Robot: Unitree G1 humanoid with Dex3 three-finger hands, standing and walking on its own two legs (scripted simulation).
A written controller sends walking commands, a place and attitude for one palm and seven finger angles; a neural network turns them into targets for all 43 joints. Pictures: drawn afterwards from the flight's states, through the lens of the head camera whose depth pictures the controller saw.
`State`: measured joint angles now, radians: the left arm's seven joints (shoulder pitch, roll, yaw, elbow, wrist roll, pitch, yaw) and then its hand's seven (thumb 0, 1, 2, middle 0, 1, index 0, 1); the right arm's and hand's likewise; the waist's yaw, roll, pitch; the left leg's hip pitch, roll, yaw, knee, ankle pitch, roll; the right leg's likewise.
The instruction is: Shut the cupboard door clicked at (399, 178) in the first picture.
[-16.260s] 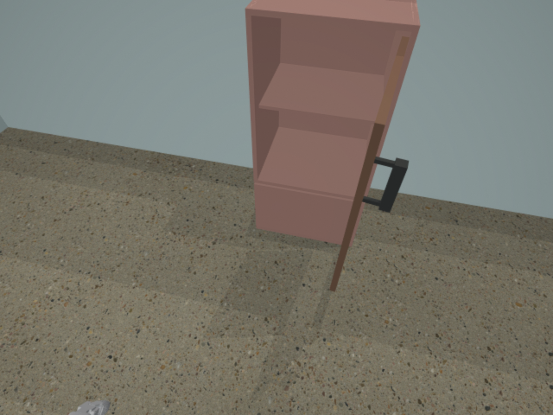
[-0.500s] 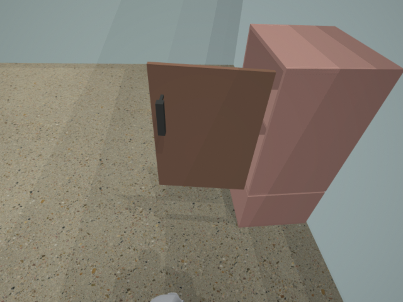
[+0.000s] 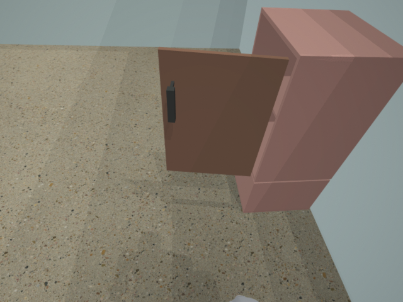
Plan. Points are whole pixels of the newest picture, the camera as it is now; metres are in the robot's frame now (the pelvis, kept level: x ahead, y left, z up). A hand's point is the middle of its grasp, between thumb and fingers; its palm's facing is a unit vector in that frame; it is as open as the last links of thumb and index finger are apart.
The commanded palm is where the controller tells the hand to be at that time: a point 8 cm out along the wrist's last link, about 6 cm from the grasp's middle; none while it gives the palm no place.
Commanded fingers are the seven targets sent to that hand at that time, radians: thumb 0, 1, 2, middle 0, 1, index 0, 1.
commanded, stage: look again from close up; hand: left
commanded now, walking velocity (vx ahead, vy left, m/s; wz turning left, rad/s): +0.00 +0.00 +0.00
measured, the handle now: (172, 101) +0.75 +0.13 -0.03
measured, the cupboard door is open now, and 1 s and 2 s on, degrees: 82 82 82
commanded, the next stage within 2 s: shuffle to correct the standing spot in 0.58 s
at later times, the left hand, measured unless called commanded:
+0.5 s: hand out of the picture +0.05 +0.12 -0.18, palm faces +0.07 -0.99 -0.14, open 7.3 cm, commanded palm none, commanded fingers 0.00 0.90 0.90 -0.20 -0.30 -0.20 -0.30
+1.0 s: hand out of the picture +0.08 +0.12 -0.19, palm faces +0.08 -0.99 -0.13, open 7.4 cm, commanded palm none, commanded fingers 0.00 0.90 0.90 -0.20 -0.30 -0.20 -0.30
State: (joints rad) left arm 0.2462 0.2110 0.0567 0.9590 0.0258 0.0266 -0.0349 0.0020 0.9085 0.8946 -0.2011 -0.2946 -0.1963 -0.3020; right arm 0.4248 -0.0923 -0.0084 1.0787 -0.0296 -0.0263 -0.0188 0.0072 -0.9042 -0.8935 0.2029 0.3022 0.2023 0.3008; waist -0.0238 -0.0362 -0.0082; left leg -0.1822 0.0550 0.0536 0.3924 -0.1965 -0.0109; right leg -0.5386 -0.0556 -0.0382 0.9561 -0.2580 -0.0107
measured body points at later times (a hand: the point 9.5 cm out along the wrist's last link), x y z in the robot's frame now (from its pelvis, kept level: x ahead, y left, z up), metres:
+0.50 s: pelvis +0.06 -0.05 +0.00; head +0.06 -0.04 +0.45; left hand +0.05 +0.17 -0.17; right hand +0.08 -0.27 -0.16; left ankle +0.05 +0.08 -0.74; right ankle +0.08 -0.14 -0.74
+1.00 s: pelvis +0.11 -0.04 -0.02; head +0.12 -0.03 +0.43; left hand +0.08 +0.17 -0.18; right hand +0.07 -0.25 -0.17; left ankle +0.05 +0.08 -0.74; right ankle +0.08 -0.14 -0.74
